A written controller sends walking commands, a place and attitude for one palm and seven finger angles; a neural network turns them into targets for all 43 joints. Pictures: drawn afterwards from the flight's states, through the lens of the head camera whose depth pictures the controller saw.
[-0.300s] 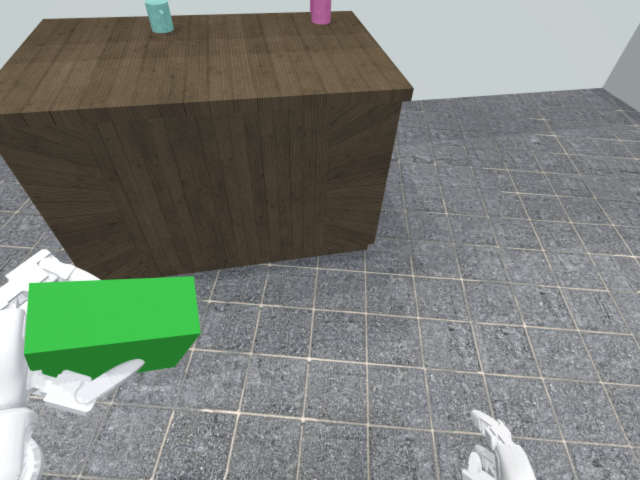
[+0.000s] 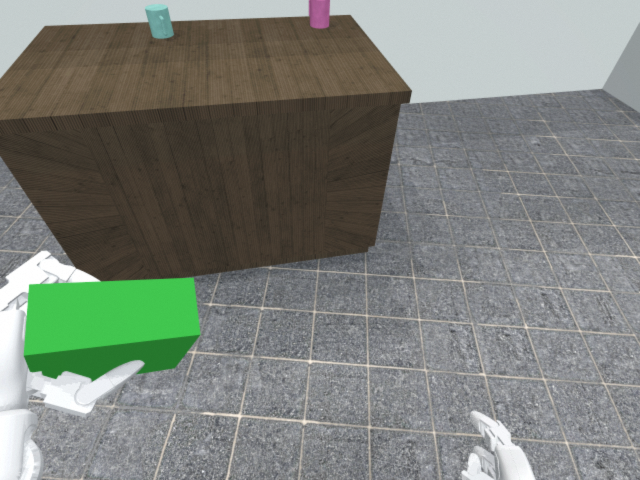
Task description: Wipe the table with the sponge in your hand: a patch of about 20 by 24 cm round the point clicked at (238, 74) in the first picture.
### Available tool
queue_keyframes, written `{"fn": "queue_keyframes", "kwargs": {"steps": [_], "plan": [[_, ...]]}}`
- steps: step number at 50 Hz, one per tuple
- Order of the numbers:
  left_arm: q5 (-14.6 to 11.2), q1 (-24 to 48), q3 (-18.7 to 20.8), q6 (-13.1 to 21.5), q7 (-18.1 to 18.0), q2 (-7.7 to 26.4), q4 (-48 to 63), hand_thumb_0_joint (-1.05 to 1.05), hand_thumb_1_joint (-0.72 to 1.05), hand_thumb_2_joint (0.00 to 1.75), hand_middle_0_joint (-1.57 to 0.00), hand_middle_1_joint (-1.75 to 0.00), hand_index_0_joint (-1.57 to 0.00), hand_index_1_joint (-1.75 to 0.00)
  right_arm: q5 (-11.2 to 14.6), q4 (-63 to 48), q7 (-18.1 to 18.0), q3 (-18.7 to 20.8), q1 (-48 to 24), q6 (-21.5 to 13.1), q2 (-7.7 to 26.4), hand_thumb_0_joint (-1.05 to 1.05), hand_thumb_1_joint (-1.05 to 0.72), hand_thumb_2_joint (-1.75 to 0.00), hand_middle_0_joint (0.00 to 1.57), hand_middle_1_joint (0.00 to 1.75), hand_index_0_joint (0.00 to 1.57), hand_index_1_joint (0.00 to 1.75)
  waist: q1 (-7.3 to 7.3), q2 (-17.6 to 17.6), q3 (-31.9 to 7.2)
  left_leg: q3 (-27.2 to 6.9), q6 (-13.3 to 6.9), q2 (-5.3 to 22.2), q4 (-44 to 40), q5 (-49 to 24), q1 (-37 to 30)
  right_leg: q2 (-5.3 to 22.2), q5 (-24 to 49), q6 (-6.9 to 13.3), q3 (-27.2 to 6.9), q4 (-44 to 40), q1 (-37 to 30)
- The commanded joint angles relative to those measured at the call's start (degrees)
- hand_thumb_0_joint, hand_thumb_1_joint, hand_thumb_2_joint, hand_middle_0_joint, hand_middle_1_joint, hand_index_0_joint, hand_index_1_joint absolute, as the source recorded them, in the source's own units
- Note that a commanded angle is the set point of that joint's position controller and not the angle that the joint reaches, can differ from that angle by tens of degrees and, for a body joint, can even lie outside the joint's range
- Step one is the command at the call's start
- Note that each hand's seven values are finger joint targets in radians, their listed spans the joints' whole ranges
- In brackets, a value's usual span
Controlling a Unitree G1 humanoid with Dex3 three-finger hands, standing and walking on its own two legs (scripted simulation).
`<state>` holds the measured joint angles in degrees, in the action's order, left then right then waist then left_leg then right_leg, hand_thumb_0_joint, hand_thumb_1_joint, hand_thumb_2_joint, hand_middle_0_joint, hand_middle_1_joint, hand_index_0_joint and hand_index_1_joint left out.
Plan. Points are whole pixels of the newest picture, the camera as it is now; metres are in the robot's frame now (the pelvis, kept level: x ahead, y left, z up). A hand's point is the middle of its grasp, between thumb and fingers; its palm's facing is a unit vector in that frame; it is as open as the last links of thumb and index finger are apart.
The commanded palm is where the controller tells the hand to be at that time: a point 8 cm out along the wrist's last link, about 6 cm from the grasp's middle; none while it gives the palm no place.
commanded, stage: look at it before walking up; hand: left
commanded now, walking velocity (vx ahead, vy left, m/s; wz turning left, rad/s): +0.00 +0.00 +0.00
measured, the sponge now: (139, 331) +0.23 +0.20 +0.14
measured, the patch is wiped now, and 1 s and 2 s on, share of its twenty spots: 0.00 0.00 0.00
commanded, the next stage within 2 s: walk to a spot facing it in 0.10 s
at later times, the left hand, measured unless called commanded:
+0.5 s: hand (49, 333) +0.21 +0.27 +0.15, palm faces +0.48 -0.80 -0.35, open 10.0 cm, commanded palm +0.15 +0.31 +0.18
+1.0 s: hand (56, 302) +0.24 +0.28 +0.16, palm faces +0.64 -0.63 -0.44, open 10.0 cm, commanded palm +0.17 +0.31 +0.18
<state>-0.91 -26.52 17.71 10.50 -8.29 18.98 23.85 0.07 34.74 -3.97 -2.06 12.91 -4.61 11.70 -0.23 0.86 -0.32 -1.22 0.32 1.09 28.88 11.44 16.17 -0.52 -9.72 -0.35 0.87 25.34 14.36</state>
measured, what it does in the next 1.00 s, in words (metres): walks ahead, turning left: right foot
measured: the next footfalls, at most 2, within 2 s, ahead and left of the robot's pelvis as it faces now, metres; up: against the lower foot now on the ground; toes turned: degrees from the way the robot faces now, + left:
right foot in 0.82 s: +0.16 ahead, -0.12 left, +0.00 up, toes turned +9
left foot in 1.14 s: +0.21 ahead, +0.17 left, +0.00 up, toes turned +33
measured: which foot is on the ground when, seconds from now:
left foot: down 0.00-0.80, up 0.82-1.00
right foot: down 0.00-0.48, up 0.50-0.80, down 0.82-1.00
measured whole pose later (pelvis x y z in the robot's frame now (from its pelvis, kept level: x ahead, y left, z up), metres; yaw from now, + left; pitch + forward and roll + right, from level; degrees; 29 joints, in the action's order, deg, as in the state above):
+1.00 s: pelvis +0.13 -0.01 +0.00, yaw +21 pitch +0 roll +2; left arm -0.3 -27.8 19.1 11.3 -7.3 19.3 27.3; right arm -0.7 37.0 -4.0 0.9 11.4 -2.7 13.9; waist -0.1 -0.6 2.9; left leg 4.1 0.8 3.3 60.1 22.8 30.3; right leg 6.0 -19.8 0.2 11.2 30.1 10.0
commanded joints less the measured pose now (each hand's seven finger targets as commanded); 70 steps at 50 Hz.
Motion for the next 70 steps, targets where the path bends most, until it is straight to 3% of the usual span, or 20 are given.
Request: {"fn": "queue_keyframes", "kwargs": {"steps": [1,10,16,22,23,25,26,30,38,39,41,42,46,53,55,56,57,60,66,70], "plan": [[-0.26,5.95,5.62,3.65,-1.41,9.19,13.39,0.0,0.1,1.3,-1.2,-1.6,-1.2,-1.6,0.08,-8.97,-0.87,2.92,-5.73,-3.26,6.66,0.0,-0.9,-0.9,0.2,0.3,0.2,0.3,0.1,2.41,-4.12,-1.37,-0.66,2.31,-7.37,3.09,2.65,2.37,-5.7,0.04,-2.61,-5.01,-3.5],[-0.29,5.51,6.35,3.63,-1.52,9.76,13.46,0.0,0.1,1.3,-1.2,-1.6,-1.2,-1.6,0.03,-8.99,-0.96,3.09,-5.7,-3.43,6.78,0.0,-0.9,-0.9,0.2,0.3,0.2,0.3,-0.02,2.42,-4.21,-1.08,-0.8,2.18,-7.45,4.8,3.04,2.39,-6.34,0.05,-2.95,-5.43,-3.81],[-0.26,4.7,7.22,2.25,-2.42,10.73,14.87,0.0,0.1,1.3,-1.2,-1.6,-1.2,-1.6,-0.4,-9.21,-1.14,3.35,-5.17,-2.23,6.35,0.0,-0.9,-0.9,0.2,0.3,0.2,0.3,0.81,-2.26,-1.93,-2.18,-3.15,1.11,-0.02,19.06,7.75,8.86,-28.96,2.79,-5.56,-4.71,1.71],[-0.58,4.78,9.09,2.6,-2.88,11.55,16.92,0.0,0.1,1.3,-1.2,-1.6,-1.2,-1.6,-0.48,-8.18,-1.2,3.26,-4.0,-2.25,5.71,0.0,-0.9,-0.9,0.2,0.3,0.2,0.3,1.49,-3.78,-1.93,1.14,-2.93,0.78,4.62,14.97,6.48,15.46,-26.69,5.35,-5.41,2.85,3.33],[-0.55,5.54,8.73,2.97,-2.66,11.33,18.72,0.0,0.1,1.3,-1.2,-1.6,-1.2,-1.6,-0.34,-8.44,-1.43,3.23,-3.99,-2.35,6.19,0.0,-0.9,-0.9,0.2,0.3,0.2,0.3,1.93,3.83,-0.08,-3.71,-4.62,2.54,-1.84,18.31,3.99,11.09,-27.02,3.1,-1.12,10.02,8.25],[0.32,7.15,8.98,4.96,-2.51,11.06,20.93,0.0,0.1,1.3,-1.2,-1.6,-1.2,-1.6,-0.33,-8.16,-1.57,3.57,-2.81,-3.69,6.47,0.0,-0.9,-0.9,0.2,0.3,0.2,0.3,2.73,21.64,0.22,-36.32,-13.42,17.69,-16.01,23.06,-1.81,0.99,-28.17,-1.4,2.77,34.13,20.06],[1.42,6.75,8.94,5.3,-2.42,11.36,19.47,0.0,0.1,1.3,-1.2,-1.6,-1.2,-1.6,-0.94,-7.11,-1.23,3.75,-1.9,-4.4,5.81,0.0,-0.9,-0.9,0.2,0.3,0.2,0.3,2.76,14.61,0.81,-41.4,-15.4,19.31,-15.09,18.81,-3.71,2.97,-25.69,-0.84,-2.8,38.5,23.46],[0.76,3.36,7.24,5.41,-1.33,9.12,21.26,0.0,0.1,1.3,-1.2,-1.6,-1.2,-1.6,-0.72,-5.41,0.34,4.64,-2.19,-5.63,6.66,0.0,-0.9,-0.9,0.2,0.3,0.2,0.3,1.43,12.38,-4.22,-25.35,-13.67,12.7,-8.38,-3.0,-9.43,2.97,-19.45,-2.21,0.26,33.24,20.66],[-0.49,2.51,8.0,4.14,-0.18,9.71,14.36,0.0,0.1,1.3,-1.2,-1.6,-1.2,-1.6,-0.75,-5.13,-0.43,3.81,-4.06,-4.22,5.86,0.0,-0.9,-0.9,0.2,0.3,0.2,0.3,-0.15,10.18,-3.43,-14.68,-9.19,8.15,-4.57,6.44,5.76,0.31,-13.83,-1.94,6.75,4.5,-5.3],[-0.12,3.07,8.2,3.86,-0.13,10.3,13.55,0.0,0.1,1.3,-1.2,-1.6,-1.2,-1.6,-0.6,-5.33,-0.59,3.75,-4.4,-3.72,5.28,0.0,-0.9,-0.9,0.2,0.3,0.2,0.3,-0.65,4.74,-4.23,-10.78,-6.99,5.92,1.94,9.36,12.29,4.03,-13.16,-0.23,2.24,-2.44,-13.84],[-0.71,7.0,9.75,2.95,-0.62,13.46,13.62,0.0,0.1,1.3,-1.2,-1.6,-1.2,-1.6,-0.35,-6.93,-0.76,3.52,-6.49,-2.98,4.2,0.0,-0.9,-0.9,0.2,0.3,0.2,0.3,-0.86,-17.07,-3.23,1.19,-1.36,-2.67,34.88,20.24,29.76,28.28,-19.57,9.97,-31.04,-13.32,-19.56],[-0.51,8.87,10.28,3.53,-1.17,14.02,14.73,0.0,0.1,1.3,-1.2,-1.6,-1.2,-1.6,-1.04,-6.77,-0.61,4.33,-7.55,-3.47,5.85,0.0,-0.9,-0.9,0.2,0.3,0.2,0.3,-0.5,-12.86,-2.84,-1.91,-0.55,0.36,42.12,17.24,29.76,29.71,-19.33,11.1,-30.77,-13.36,-14.92],[0.13,3.66,10.03,4.92,-0.55,12.67,15.54,0.0,0.1,1.3,-1.2,-1.6,-1.2,-1.6,-0.65,-6.88,-0.48,3.84,-7.77,-1.38,4.94,0.0,-0.9,-0.9,0.2,0.3,0.2,0.3,-0.27,-8.44,0.54,1.4,1.27,4.55,38.73,11.43,25.36,22.14,2.84,8.19,-6.46,-8.38,-10.87],[-0.44,2.54,9.82,3.9,-3.64,11.15,21.03,0.0,0.1,1.3,-1.2,-1.6,-1.2,-1.6,-0.54,-11.0,-0.6,4.56,-5.05,-1.7,3.27,0.0,-0.9,-0.9,0.2,0.3,0.2,0.3,-0.44,-9.61,-6.72,17.37,-0.33,-3.14,3.99,4.58,1.02,18.12,29.7,4.74,7.46,7.38,-9.98],[-0.62,3.19,8.31,4.47,-4.05,10.1,22.1,0.0,0.1,1.3,-1.2,-1.6,-1.2,-1.6,0.15,-11.64,-1.18,5.57,-2.76,-1.65,4.66,0.0,-0.9,-0.9,0.2,0.3,0.2,0.3,2.93,-0.39,-12.33,11.03,-3.38,0.36,-1.86,-2.89,-19.82,15.01,21.76,-0.03,11.11,29.46,1.82],[-1.02,3.82,9.02,5.34,-4.25,10.25,24.39,0.0,0.1,1.3,-1.2,-1.6,-1.2,-1.6,0.12,-11.86,-0.66,5.96,-4.12,-1.67,6.2,0.0,-0.9,-0.9,0.2,0.3,0.2,0.3,2.26,13.97,-13.98,-12.34,-11.84,15.86,-3.73,-14.73,-27.38,6.64,-13.52,-2.85,9.82,45.78,15.54],[-0.66,8.34,9.76,6.1,-4.3,12.45,25.94,0.0,0.1,1.3,-1.2,-1.6,-1.2,-1.6,0.59,-11.66,0.5,5.64,-4.03,-2.33,6.71,0.0,-0.9,-0.9,0.2,0.3,0.2,0.3,1.77,15.01,-12.07,-30.25,-17.88,24.48,-7.73,-23.39,-25.61,3.74,-27.76,-2.24,3.3,53.64,23.0],[0.05,5.62,13.26,5.08,-1.79,15.19,21.37,0.0,0.1,1.3,-1.2,-1.6,-1.2,-1.6,1.09,-9.47,0.73,6.7,-4.75,-2.32,6.5,0.0,-0.9,-0.9,0.2,0.3,0.2,0.3,0.72,11.98,-6.15,-24.2,-17.77,22.46,-10.12,3.0,-11.42,9.72,-21.27,-2.63,-2.87,50.53,26.43],[-1.36,0.7,9.71,5.59,-1.13,9.18,22.03,0.0,0.1,1.3,-1.2,-1.6,-1.2,-1.6,0.61,-8.55,0.67,4.72,-4.95,-4.88,5.5,0.0,-0.9,-0.9,0.2,0.3,0.2,0.3,-0.31,14.26,-4.09,-4.74,-10.05,13.34,-12.18,10.91,4.92,5.8,-12.33,-3.53,7.72,21.52,4.41],[-0.27,4.92,8.93,3.21,-1.03,9.71,13.95,0.0,0.1,1.3,-1.2,-1.6,-1.2,-1.6,0.55,-7.87,-0.64,4.2,-4.75,-3.83,4.9,0.0,-0.9,-0.9,0.2,0.3,0.2,0.3,-1.23,2.94,-3.5,1.31,-5.14,7.21,6.53,21.45,12.48,5.1,-13.24,-2.58,6.76,3.14,-9.06]]}}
